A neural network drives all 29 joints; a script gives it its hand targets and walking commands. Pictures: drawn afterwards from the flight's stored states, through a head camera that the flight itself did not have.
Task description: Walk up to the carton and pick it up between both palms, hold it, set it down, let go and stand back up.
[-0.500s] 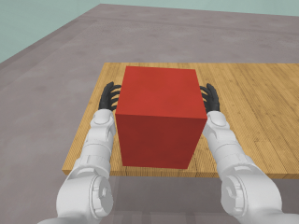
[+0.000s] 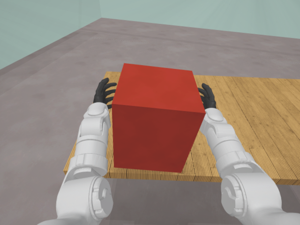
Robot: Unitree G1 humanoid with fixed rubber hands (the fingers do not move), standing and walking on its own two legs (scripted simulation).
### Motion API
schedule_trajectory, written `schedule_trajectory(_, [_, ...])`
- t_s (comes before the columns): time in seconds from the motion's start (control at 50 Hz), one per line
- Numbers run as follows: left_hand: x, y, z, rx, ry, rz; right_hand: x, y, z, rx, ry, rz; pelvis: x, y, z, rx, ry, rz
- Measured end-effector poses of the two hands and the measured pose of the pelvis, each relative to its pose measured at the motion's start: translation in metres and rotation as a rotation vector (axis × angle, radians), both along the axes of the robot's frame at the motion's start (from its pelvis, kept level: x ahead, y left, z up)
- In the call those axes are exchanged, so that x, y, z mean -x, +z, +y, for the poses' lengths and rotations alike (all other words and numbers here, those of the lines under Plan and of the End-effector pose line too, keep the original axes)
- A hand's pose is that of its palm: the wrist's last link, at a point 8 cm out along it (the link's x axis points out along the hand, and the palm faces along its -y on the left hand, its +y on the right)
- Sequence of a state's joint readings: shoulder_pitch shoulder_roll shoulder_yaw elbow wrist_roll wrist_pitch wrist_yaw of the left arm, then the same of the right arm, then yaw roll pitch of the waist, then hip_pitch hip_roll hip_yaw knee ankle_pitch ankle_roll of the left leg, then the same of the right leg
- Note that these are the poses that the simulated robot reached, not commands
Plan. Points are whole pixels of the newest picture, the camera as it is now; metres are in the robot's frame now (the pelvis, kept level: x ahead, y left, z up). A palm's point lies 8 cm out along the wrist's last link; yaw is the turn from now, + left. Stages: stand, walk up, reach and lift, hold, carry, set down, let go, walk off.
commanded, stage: reach and lift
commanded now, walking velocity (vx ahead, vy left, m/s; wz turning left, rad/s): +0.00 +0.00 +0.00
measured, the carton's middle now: (153, 118) +0.41 +0.02 +0.10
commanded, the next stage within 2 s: hold in 1.40 s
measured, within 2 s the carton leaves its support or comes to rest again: neither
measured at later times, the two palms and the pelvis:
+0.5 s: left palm (92, 100) +0.38 +0.18 +0.19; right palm (205, 101) +0.39 -0.12 +0.19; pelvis +0.00 +0.00 +0.00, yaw +0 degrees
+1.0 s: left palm (89, 93) +0.38 +0.18 +0.21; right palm (204, 98) +0.40 -0.12 +0.20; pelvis +0.00 +0.00 +0.00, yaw +0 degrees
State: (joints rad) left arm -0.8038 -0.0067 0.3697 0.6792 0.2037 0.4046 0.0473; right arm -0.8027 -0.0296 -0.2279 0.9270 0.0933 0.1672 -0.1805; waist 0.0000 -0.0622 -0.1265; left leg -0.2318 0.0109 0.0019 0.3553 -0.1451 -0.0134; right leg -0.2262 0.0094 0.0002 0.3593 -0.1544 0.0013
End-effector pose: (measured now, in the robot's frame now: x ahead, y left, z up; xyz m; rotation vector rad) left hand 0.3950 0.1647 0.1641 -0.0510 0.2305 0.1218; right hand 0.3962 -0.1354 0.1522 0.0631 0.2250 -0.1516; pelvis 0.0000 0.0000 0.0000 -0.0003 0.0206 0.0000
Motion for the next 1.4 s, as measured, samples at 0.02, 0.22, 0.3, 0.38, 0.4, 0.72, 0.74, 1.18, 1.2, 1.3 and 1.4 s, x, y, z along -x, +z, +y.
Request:
schedule_trajectory(0.02, [0.001,0.001,0.001,0.001,0.002,0.001,0.000,0.001,0.001,-0.004,0.001,0.000,0.000,0.000,0.000,0.000,0.000,-0.001])
schedule_trajectory(0.22, [0.003,0.025,0.005,-0.016,0.010,-0.053,0.000,0.022,0.005,-0.017,0.008,-0.053,0.002,0.000,0.000,0.001,0.000,-0.011])
schedule_trajectory(0.3, [0.003,0.027,0.007,-0.017,0.008,-0.030,0.000,0.021,0.007,-0.009,0.011,-0.031,0.002,0.000,0.001,0.001,0.000,-0.015])
schedule_trajectory(0.38, [0.006,0.025,0.011,-0.017,0.016,-0.023,0.000,0.023,0.011,-0.024,0.015,-0.026,0.001,0.000,0.001,0.001,0.000,-0.017])
schedule_trajectory(0.4, [0.007,0.025,0.012,-0.016,0.019,-0.025,0.000,0.025,0.012,-0.028,0.017,-0.028,0.001,0.000,0.001,0.002,0.000,-0.019])
schedule_trajectory(0.72, [0.014,0.054,0.017,-0.030,0.012,-0.055,0.009,0.045,0.018,0.008,0.021,-0.057,0.007,0.000,0.003,0.004,0.000,-0.039])
schedule_trajectory(0.74, [0.013,0.054,0.017,-0.031,0.010,-0.050,0.008,0.044,0.017,0.017,0.021,-0.052,0.007,0.000,0.003,0.004,0.000,-0.039])
schedule_trajectory(1.18, [0.014,0.058,0.021,-0.033,0.028,-0.052,0.003,0.051,0.021,-0.080,0.023,-0.055,0.001,0.000,0.004,0.006,0.000,-0.041])
schedule_trajectory(1.2, [0.015,0.060,0.021,-0.033,0.030,-0.055,0.003,0.052,0.021,-0.082,0.024,-0.057,0.001,0.000,0.004,0.006,0.000,-0.042])
schedule_trajectory(1.3, [0.018,0.068,0.021,-0.031,0.034,-0.072,0.005,0.061,0.021,-0.088,0.027,-0.076,0.001,0.000,0.004,0.006,0.000,-0.048])
schedule_trajectory(1.4, [0.025,0.069,0.022,-0.027,0.037,-0.064,0.010,0.063,0.022,-0.098,0.031,-0.067,0.003,0.000,0.005,0.006,0.000,-0.059])
